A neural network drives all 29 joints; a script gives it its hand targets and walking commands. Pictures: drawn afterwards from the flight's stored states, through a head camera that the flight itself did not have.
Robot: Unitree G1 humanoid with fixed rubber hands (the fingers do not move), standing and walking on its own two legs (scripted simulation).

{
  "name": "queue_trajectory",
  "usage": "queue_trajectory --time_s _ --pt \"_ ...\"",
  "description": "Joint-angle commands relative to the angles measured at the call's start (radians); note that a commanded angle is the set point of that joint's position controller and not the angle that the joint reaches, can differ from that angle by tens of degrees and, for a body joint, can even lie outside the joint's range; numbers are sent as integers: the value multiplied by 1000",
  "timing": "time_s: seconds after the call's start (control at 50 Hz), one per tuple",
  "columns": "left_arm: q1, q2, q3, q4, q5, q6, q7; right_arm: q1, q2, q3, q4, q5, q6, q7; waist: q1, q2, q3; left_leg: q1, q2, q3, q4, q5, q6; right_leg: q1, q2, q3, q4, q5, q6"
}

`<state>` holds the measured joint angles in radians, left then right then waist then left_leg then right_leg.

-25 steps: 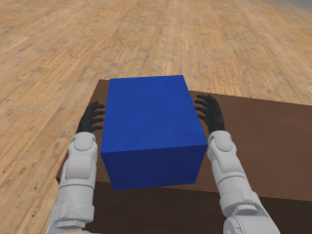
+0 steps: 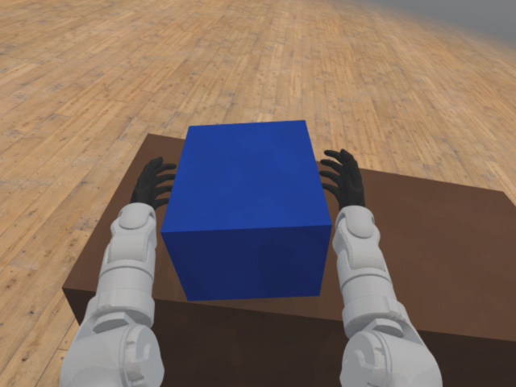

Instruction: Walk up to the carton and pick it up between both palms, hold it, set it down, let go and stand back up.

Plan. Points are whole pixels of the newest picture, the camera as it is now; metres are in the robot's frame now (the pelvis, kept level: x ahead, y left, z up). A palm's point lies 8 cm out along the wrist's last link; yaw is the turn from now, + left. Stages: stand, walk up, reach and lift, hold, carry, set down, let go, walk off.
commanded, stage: set down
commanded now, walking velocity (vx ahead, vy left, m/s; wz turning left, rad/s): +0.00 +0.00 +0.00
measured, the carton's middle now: (249, 205) +0.45 -0.02 +0.05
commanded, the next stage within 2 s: none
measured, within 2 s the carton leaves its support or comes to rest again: neither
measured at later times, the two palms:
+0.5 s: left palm (154, 190) +0.46 +0.16 +0.06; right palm (328, 222) +0.40 -0.16 +0.07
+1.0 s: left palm (144, 194) +0.46 +0.18 +0.05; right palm (318, 222) +0.41 -0.14 +0.06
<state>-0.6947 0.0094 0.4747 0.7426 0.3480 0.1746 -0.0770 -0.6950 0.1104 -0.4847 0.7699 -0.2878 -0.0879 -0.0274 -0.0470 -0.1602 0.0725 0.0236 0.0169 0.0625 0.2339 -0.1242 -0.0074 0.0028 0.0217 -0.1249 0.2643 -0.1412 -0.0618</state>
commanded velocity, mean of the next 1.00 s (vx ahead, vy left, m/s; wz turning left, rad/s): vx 0.00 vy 0.00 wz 0.00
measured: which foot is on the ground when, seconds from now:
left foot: down 0.00-1.00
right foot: down 0.00-1.00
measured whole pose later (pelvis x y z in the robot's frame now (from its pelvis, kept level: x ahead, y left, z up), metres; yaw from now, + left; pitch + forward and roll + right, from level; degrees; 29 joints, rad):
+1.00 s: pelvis +0.04 +0.05 +0.00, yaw -1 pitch +5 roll -1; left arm -0.78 0.05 0.45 1.02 0.29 -0.09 -0.03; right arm -0.65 0.11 -0.56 0.86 -0.38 -0.27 -0.08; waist -0.07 -0.03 0.01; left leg -0.20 -0.02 0.04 0.28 -0.18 0.05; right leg -0.19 -0.02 -0.12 0.24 -0.14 0.00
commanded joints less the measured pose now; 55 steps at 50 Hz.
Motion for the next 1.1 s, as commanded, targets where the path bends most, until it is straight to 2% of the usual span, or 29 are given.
queue_trajectory --time_s 0.0,0.04,0.08,0.18,0.24,0.34,0.38,0.42,0.5,0.54,0.6,0.62,0.66,0.68,0.7,0.74,0.78,0.82,0.86,0.9,0.96,1.02,1.08 --pt "-742 -345 -312 -195 -36 -67 -110 -457 404 185 5 -84 7 72 -65 279 -316 -132 -50 51 -39 -111 22 160 -83 16 -21 1 103" --pt "-753 -356 -335 -191 -57 -84 -110 -466 419 182 -6 -99 -1 69 -84 261 -368 -136 -54 41 -19 -73 19 156 -78 15 3 84 106" --pt "-767 -377 -361 -183 -82 -116 -110 -476 442 198 -21 -113 -32 67 -93 224 -441 -119 -55 31 4 -6 11 156 -73 14 34 229 112" --pt "-729 -469 -414 -117 -136 -223 -98 -522 498 315 -95 -106 -155 66 -81 95 -705 -44 -38 11 94 305 -12 184 -45 0 114 653 132" --pt "-670 -517 -443 -62 -147 -266 -84 -509 491 370 -93 -93 -219 70 -70 63 -776 10 -11 -2 133 455 -28 127 -20 -21 122 717 133" --pt "-551 -566 -453 7 -106 -295 -49 -471 421 377 -5 -61 -294 87 -26 127 -726 153 45 -23 180 666 -65 -64 24 -52 65 551 91" --pt "-531 -563 -441 23 -84 -287 -31 -466 388 358 41 -43 -301 92 -8 166 -672 170 59 -27 177 682 -78 -109 33 -48 31 454 68" --pt "-524 -543 -419 36 -59 -273 -17 -471 362 341 76 -24 -295 94 12 195 -611 134 59 -21 158 632 -80 -102 27 -30 11 390 51" --pt "-539 -489 -368 35 -21 -243 0 -501 331 327 99 13 -269 94 50 252 -539 4 35 -3 130 519 -68 8 2 10 30 408 52" --pt "-559 -480 -364 4 -16 -238 14 -519 324 332 102 35 -269 98 63 301 -566 7 31 -7 160 604 -76 24 0 16 57 462 56" --pt "-569 -500 -404 -40 -24 -242 40 -517 309 335 135 63 -283 102 48 376 -642 128 47 -28 239 828 -107 -82 16 4 62 476 44" --pt "-569 -514 -419 -49 -34 -242 44 -506 299 326 145 61 -281 99 28 380 -658 147 53 -37 245 835 -116 -104 21 -3 43 442 32" --pt "-573 -509 -417 -16 -43 -246 28 -481 324 319 154 36 -269 90 12 329 -658 114 45 -32 231 781 -97 -91 15 2 36 447 33" --pt "-575 -505 -410 4 -50 -251 17 -479 342 312 151 17 -263 85 5 287 -661 75 36 -28 219 731 -83 -61 8 9 45 492 39" --pt "-580 -492 -398 31 -59 -258 3 -485 357 306 138 -6 -255 78 -3 234 -661 -5 21 -18 197 632 -65 1 -5 20 60 561 50" --pt "-604 -445 -350 98 -65 -276 -34 -493 406 299 109 -59 -233 63 -21 112 -641 -255 -11 2 106 337 -18 226 -43 52 99 683 87" --pt "-634 -415 -308 146 -71 -299 -69 -504 453 283 73 -113 -216 60 -26 22 -640 -422 -25 8 22 111 28 391 -77 73 136 723 129" --pt "-655 -407 -285 178 -67 -321 -90 -497 484 273 56 -152 -205 67 -24 -8 -635 -450 -26 12 -14 62 44 432 -89 67 152 726 151" --pt "-649 -424 -285 200 -60 -333 -97 -483 501 280 61 -161 -209 73 -15 21 -636 -379 -22 11 8 179 32 396 -80 49 163 778 148" --pt "-656 -421 -283 211 -53 -339 -98 -478 504 266 83 -159 -209 75 -20 75 -636 -313 -17 6 20 217 16 332 -73 38 137 721 136" --pt "-688 -436 -285 212 -35 -337 -84 -484 484 208 124 -166 -211 80 -23 173 -623 -204 1 0 53 310 -17 183 -48 14 95 575 111" --pt "-717 -455 -302 197 -21 -322 -58 -501 428 125 157 -179 -211 94 -38 276 -628 -40 27 -14 109 422 -59 -47 -18 -17 35 356 69" --pt "-727 -468 -301 191 -6 -303 -34 -529 378 63 165 -192 -208 108 -47 319 -646 60 40 -21 149 465 -82 -196 2 -33 3 236 42"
